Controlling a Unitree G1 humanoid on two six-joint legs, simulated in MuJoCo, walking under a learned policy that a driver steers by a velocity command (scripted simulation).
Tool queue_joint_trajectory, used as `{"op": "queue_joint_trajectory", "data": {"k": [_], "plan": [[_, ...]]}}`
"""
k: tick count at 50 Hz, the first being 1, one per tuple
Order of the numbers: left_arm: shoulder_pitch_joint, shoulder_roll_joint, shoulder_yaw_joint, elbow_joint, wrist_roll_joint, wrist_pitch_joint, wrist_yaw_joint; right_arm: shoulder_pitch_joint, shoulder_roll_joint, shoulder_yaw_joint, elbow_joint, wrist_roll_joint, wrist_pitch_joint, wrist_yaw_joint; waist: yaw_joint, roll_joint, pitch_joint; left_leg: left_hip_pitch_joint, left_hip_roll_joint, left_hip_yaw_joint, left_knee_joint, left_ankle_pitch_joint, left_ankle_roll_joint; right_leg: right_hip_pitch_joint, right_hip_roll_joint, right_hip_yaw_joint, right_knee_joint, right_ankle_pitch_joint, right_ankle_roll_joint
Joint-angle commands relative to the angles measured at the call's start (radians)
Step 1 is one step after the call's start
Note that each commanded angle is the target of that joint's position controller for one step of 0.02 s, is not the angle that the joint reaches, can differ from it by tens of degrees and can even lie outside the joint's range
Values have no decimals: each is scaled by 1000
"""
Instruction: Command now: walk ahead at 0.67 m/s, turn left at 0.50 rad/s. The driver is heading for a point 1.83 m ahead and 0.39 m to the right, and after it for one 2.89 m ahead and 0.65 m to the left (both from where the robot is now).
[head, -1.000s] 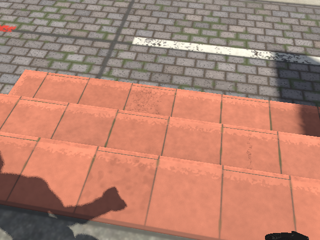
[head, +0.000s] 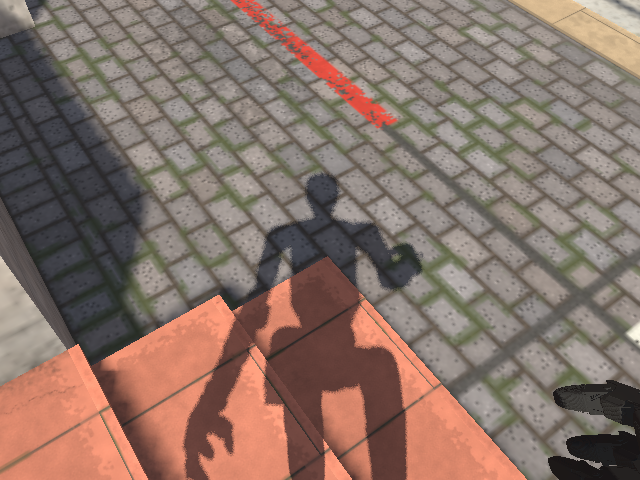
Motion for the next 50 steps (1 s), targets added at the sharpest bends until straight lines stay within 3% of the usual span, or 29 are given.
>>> {"op": "queue_joint_trajectory", "data": {"k": [1, 2, 3, 4, 5, 6, 7, 9, 11, 15, 20, 23, 25, 26, 27, 28, 29, 30, 31, 32, 34, 37, 39, 41, 43, 46, 47, 48, 50], "plan": [[-128, 127, 17, -54, -2, 14, 10, 421, -65, -13, 159, -23, -4, -41, -259, -40, -64, 680, -45, -4, -119, 64, 3, -420, -147, 79, 441, 818, -139], [-187, 164, 33, -49, -32, 24, 2, 536, -103, -33, 204, -20, -8, -64, -349, 68, -91, 874, 32, -92, -276, 206, 64, -572, -19, 36, 862, 358, -114], [19, 137, -12, 10, 171, 38, -102, 714, -69, -7, 253, -79, -24, -29, -276, 82, -240, 1247, 107, -189, -112, 207, 111, -775, -27, 261, 1173, 94, -66], [146, -20, -40, -18, 147, 2, -150, 813, -170, -36, 226, -29, -20, -40, -266, 105, -537, 1508, 367, -408, 214, 870, 382, -868, 1, 451, 1235, -40, 1], [-128, 65, -35, -147, 51, -26, -152, 704, -138, -40, 199, -2, -38, -30, -351, 9, -446, 1440, 508, -535, 188, 895, 448, -1177, -35, 504, 1266, -92, 69], [-137, 118, 9, -135, -79, 7, -34, 500, -240, -86, 212, 73, -25, -76, -172, -50, -142, 968, 458, -416, -55, 582, 252, -1116, -20, 432, 994, 40, -40], [-204, 106, -25, -232, 49, -26, -59, 359, -56, -17, 167, 26, -46, -23, -154, -111, -251, 788, 440, -380, -13, 410, 267, -1037, -137, 436, 959, -57, -22], [-114, 93, -21, -139, 74, 5, -38, 236, 2, 1, 112, 0, -70, -2, -26, -99, -91, 205, 420, -286, -229, 364, 265, -745, -213, 404, 750, -41, 13], [-9, -74, -56, -102, 89, 25, -68, 187, -57, -21, 93, -30, -101, -8, 53, -97, -120, 2, 267, -74, -235, 218, 198, -491, -177, 352, 642, 357, -9], [-179, -10, -19, -130, 33, 19, -96, 242, -29, -20, 95, -29, -113, -81, -29, -69, -71, 207, 220, 23, -105, -257, 56, -627, -175, 405, 273, 795, -54], [-382, -16, -7, -173, 83, 29, -102, 523, -9, -28, 145, -3, -89, -112, -174, -73, 58, 551, 301, -13, 35, -467, -17, -895, -197, 327, 25, 796, -70], [-407, 21, 30, -186, 84, 28, -85, 547, -21, -28, 139, -8, -73, -130, -182, -78, 75, 513, 295, 30, 111, -560, -81, -763, -130, 235, 16, 732, -116], [-183, 151, 100, -124, 48, -2, -49, 448, -71, -38, 91, -18, -80, -112, -59, -138, -35, 360, 180, 146, 364, -519, -163, -355, 9, 138, 9, 835, -183], [-32, 285, 133, -128, 46, -8, -27, 495, 12, -13, 46, -15, -76, -83, -40, -319, -312, 195, 53, 177, 675, -768, -272, 94, -132, 355, 157, 1435, -383], [105, 328, 140, -148, 56, 11, -34, 532, 67, 11, -11, 17, -76, -52, -18, -442, -665, -9, -79, 73, 1168, -1335, -352, 494, -354, 774, 211, 1655, -674], [201, 243, 127, -113, 74, 7, -42, 310, 9, 3, -65, 69, -85, -29, 133, -267, -567, -322, -82, -84, 1356, -1313, -336, 521, -382, 865, 159, 1574, -633], [142, 213, 121, -131, 45, 0, -34, 177, -22, -8, -111, 65, -102, -39, 135, -169, -363, -457, -13, -138, 1359, -1299, -325, 316, -371, 798, 144, 1388, -555], [34, 152, 95, -156, 18, 1, -35, 186, -77, -26, -116, 42, -99, -68, 55, -81, -270, -407, 45, -147, 1257, -1232, -296, 49, -353, 770, 84, 1176, -510], [-42, 126, 77, -175, 31, 7, -44, 274, -84, -24, -99, 0, -95, -92, -36, -104, -179, -284, 88, -158, 1203, -1181, -290, -246, -337, 735, 42, 1165, -522], [-126, 111, 63, -205, 36, 14, -54, 341, -41, -5, -97, -9, -79, -109, -123, -142, -132, -173, 103, -168, 1171, -1168, -289, -484, -324, 741, -23, 1121, -543], [-305, 108, 50, -280, 36, 6, -68, 423, 12, 28, -93, -5, -33, -110, -214, -97, -140, 30, 77, -140, 1087, -997, -264, -780, -210, 683, -130, 879, -492], [-391, 146, 54, -345, 23, -30, -48, 474, -39, 21, -59, 8, -16, -70, -185, -86, -173, 80, 69, -111, 974, -716, -273, -783, -139, 537, -109, 881, -420], [-330, 107, 42, -353, 23, -27, -31, 439, -36, 26, -60, 7, -17, -52, -129, -87, -187, -17, 112, -149, 890, -671, -299, -644, -177, 556, -60, 821, -393], [-392, 24, -2, -376, -19, -6, -53, 461, 29, 40, 11, -3, -6, -3, -139, -50, -127, 120, 195, -139, 411, -532, -323, -698, -89, 464, -37, 452, -261], [-368, 46, -7, -349, -44, 27, -99, 443, 45, 34, 42, 28, -15, 45, -99, -121, -75, 262, 137, -70, 254, -558, -332, -757, -90, 505, -25, 186, -205], [-341, 144, 31, -362, -56, 38, -120, 346, -79, -8, -7, 29, -74, 8, -62, -115, -161, 198, 113, -99, 78, -438, -236, -516, -171, 639, 16, 153, -244], [-248, 189, 59, -373, -40, 37, -90, 241, -145, -19, -53, 23, -87, -19, 28, -74, -181, 113, 116, -146, 65, -400, -128, -425, -157, 635, 21, 93, -270], [-247, 192, 65, -395, -26, 32, -53, 200, -151, -24, -66, 11, -94, -43, 40, -73, -194, 54, 136, -196, 29, -423, -41, -372, -139, 600, 47, 84, -284], [-382, 138, 61, -474, 6, 35, -1, 263, -107, -15, -31, 28, -98, -73, 0, -18, -164, 14, 143, -297, -105, -501, 36, -362, -76, 446, 116, 151, -289]]}}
